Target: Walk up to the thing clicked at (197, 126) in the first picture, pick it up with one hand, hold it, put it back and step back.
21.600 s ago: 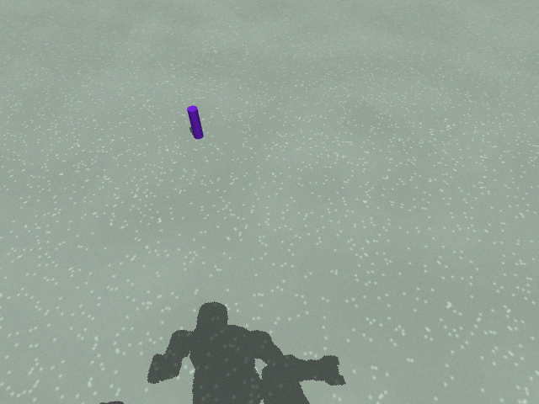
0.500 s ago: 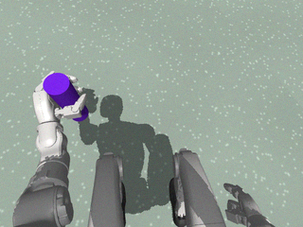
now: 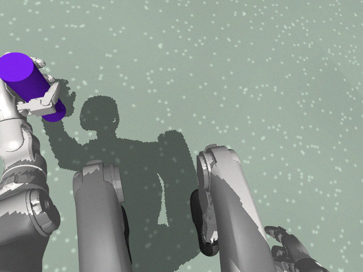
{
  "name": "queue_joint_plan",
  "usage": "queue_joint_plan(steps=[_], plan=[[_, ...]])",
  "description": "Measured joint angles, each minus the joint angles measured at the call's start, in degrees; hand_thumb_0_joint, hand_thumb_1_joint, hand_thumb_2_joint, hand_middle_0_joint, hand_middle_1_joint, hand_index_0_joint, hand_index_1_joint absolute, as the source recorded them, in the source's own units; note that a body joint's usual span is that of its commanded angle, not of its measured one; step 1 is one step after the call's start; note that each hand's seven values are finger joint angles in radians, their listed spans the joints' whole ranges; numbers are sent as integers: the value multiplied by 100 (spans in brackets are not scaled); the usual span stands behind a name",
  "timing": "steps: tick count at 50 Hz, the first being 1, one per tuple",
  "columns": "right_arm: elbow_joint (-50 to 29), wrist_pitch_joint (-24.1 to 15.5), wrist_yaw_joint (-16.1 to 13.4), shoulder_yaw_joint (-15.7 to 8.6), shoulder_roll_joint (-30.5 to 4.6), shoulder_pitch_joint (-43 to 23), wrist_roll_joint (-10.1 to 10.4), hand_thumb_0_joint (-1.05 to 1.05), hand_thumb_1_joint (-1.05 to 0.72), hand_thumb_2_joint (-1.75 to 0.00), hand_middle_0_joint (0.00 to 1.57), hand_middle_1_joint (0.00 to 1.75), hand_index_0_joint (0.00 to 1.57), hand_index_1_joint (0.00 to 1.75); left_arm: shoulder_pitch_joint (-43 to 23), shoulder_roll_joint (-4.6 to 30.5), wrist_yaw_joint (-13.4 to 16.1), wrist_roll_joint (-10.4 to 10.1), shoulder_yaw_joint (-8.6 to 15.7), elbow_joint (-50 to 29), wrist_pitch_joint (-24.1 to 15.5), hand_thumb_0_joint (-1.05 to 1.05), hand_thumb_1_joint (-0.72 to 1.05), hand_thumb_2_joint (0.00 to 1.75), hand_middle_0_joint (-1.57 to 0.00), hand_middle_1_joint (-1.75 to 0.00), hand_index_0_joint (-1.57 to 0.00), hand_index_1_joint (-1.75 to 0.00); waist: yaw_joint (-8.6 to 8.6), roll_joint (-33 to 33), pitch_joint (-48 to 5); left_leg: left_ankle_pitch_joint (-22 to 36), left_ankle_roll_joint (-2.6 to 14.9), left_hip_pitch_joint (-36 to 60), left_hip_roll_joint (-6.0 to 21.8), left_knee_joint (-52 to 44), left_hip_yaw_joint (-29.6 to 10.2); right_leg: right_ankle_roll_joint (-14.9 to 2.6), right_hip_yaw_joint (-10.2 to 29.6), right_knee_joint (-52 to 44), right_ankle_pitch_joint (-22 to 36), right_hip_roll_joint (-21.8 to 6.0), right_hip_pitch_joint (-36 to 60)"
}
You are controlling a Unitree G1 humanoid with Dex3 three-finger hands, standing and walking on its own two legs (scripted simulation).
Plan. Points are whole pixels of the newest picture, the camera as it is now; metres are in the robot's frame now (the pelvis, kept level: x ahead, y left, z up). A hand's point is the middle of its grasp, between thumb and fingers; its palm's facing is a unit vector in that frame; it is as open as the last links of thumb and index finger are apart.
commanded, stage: crouch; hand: left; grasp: from the side
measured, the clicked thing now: (38, 93) +0.48 +0.26 -0.07
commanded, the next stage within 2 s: lower in 0.54 s
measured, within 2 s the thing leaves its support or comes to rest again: rests again in 1.58 s
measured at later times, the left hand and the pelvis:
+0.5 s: hand (51, 101) +0.48 +0.25 -0.12, palm faces +0.23 -0.97 -0.05, open 7.4 cm; pelvis +0.00 +0.01 -0.05, yaw -3 degrees
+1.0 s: hand (61, 110) +0.48 +0.25 -0.19, palm faces +0.24 -0.97 -0.05, open 7.3 cm; pelvis +0.00 +0.01 -0.06, yaw -6 degrees
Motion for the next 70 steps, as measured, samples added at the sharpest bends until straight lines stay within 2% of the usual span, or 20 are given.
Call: queue_joint_plan(steps=[4, 12, 19, 26, 36, 40, 45, 53, 63, 70], plan=[[-55, 33, 29, 125, -18, 11, -28, 0, -92, -91, 20, 30, 21, 30, 30, -3, -26, -13, 145, -48, -4, 2, -4, 105, -85, -103, -89, -100, -53, -70, 138, -26, -19, -160, -7, 239, -80, 19, -39, 192, -2, 32, -139], [-182, 106, 48, 303, -53, -129, -197, 0, -92, -91, 20, 30, 21, 30, 164, 152, 37, 148, 359, -352, -48, 2, -4, 105, -85, -103, -89, -100, -147, -251, 376, -72, -80, -361, -48, 622, -268, 25, -155, 485, -16, 68, -286], [-268, 136, 82, 396, -176, -309, -293, 0, -92, -91, 20, 30, 21, 30, 156, 364, -9, 114, 240, -313, -81, 2, -4, 105, -85, -103, -89, -100, -134, -243, 511, -78, -50, -493, -77, 851, -356, 83, -201, 633, -12, 92, -350], [-335, 161, 148, 541, -224, -422, -347, 0, -92, -91, 20, 30, 21, 30, 210, 395, -8, 64, 177, -281, -89, 2, -4, 105, -85, -103, -89, -100, -135, -300, 669, -109, -27, -558, -91, 1040, -438, 117, -249, 741, -24, 124, -357], [-391, 215, 193, 758, -205, -500, -461, 0, -92, -91, 20, 30, 21, 30, 356, 430, 164, 93, 168, -526, -200, 2, -4, 105, -85, -102, -89, -100, -189, -453, 903, -165, -63, -557, -129, 1189, -575, 127, -348, 817, -64, 131, -304], [-418, 233, 215, 905, -241, -585, -508, 0, -92, -91, 20, 30, 21, 30, 289, 603, 277, 27, 147, -187, -349, 2, -4, 105, -85, -102, -89, -100, -256, -476, 976, -182, -63, -549, -134, 1260, -644, 151, -396, 840, -58, 151, -276], [-496, 235, 227, 1102, -279, -704, -591, 0, -92, -91, 20, 30, 21, 30, 257, 907, 306, 46, 168, 187, -507, 2, -4, 105, -85, -102, -89, -100, -346, -586, 1150, -188, -55, -542, -127, 1385, -751, 184, -467, 877, -9, 203, -244], [-556, 199, 260, 1401, -345, -834, -752, 0, -91, -90, 20, 30, 21, 30, 287, 1161, 302, -11, 253, 346, -783, 2, -5, 105, -85, -102, -89, -100, -406, -869, 1438, -216, -58, -517, -143, 1557, -893, 196, -561, 939, 12, 252, -167], [-650, 233, 272, 1656, -422, -1063, -955, 0, -92, -90, 20, 30, 21, 30, 262, 1463, 514, 176, 256, 506, -969, 2, -5, 105, -86, -102, -90, -99, -490, -1012, 1691, -251, -34, -449, -171, 1699, -1048, 201, -680, 943, 15, 285, -8], [-768, 231, 279, 1851, -473, -1176, -1021, 0, -91, -90, 20, 30, 21, 30, 218, 1672, 600, 123, 239, 834, -1097, 2, -5, 105, -86, -102, -90, -99, -536, -1056, 1769, -238, -19, -427, -160, 1762, -1137, 250, -739, 931, 78, 331, 28]])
